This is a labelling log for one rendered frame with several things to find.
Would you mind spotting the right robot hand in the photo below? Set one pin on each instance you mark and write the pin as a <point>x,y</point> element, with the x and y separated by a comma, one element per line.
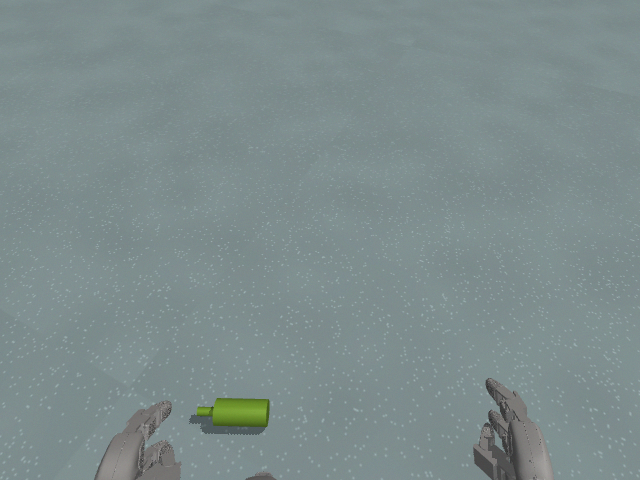
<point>522,440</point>

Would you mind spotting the bottle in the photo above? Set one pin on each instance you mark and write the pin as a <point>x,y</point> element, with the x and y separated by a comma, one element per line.
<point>238,412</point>

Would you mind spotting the left robot hand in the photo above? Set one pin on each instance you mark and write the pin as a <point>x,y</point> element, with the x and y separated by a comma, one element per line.
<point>125,458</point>

